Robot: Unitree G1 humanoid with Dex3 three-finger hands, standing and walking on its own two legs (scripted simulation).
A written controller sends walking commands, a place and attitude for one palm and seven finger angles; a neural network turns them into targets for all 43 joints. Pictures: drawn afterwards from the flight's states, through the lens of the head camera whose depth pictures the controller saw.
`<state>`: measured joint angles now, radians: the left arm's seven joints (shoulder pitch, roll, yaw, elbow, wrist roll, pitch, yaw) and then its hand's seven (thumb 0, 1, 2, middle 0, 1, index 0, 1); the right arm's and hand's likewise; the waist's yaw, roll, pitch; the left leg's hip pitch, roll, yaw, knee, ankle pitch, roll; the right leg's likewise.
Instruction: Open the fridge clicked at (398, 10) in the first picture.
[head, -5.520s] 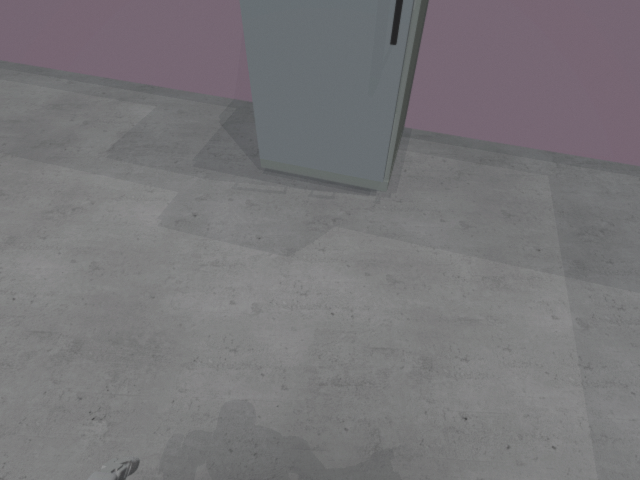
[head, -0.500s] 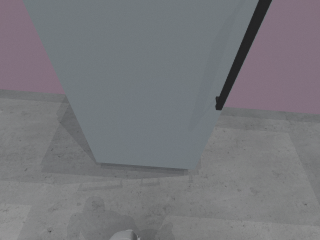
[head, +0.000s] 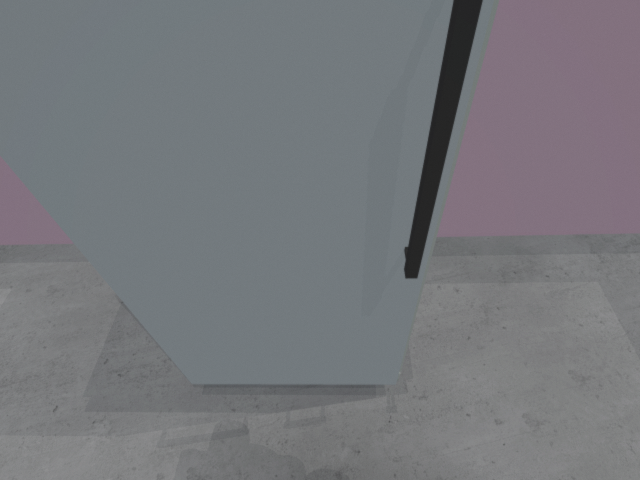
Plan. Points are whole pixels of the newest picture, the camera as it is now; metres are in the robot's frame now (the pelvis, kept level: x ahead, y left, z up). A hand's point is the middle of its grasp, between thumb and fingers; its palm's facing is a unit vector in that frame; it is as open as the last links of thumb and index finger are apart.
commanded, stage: come to a stop and stand still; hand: right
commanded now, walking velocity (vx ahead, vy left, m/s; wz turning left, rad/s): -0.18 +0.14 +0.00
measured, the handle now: (430, 156) +0.45 -0.13 +0.17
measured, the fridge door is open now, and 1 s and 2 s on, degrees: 0 0 0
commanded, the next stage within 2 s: look again from close up in 1.78 s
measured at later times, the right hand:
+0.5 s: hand out of the picture -0.02 -0.11 -0.16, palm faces +0.04 +0.97 -0.23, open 7.3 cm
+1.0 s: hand out of the picture -0.03 -0.16 -0.18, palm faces +0.04 +0.98 -0.18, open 7.4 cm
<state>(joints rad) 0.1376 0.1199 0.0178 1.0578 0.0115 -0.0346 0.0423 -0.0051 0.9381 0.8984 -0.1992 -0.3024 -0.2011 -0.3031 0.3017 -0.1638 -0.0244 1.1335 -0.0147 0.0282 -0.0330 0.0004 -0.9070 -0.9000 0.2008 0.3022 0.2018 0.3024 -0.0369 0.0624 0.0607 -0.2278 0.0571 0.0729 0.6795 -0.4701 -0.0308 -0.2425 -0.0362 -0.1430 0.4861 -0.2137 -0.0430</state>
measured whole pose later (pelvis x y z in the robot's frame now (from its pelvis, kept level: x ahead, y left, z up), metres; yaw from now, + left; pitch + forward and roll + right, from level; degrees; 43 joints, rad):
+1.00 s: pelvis -0.03 +0.02 +0.00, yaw +0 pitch -1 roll +0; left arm 0.21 0.14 0.03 1.10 0.01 -0.01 0.05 0.01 0.94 0.90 -0.20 -0.30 -0.20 -0.30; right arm 0.23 -0.19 -0.03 1.13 -0.02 0.04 -0.02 0.00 -0.91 -0.90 0.20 0.30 0.20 0.30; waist -0.01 0.04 0.05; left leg -0.20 0.07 0.04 0.49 -0.27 -0.05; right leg -0.11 -0.02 -0.07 0.46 -0.33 0.00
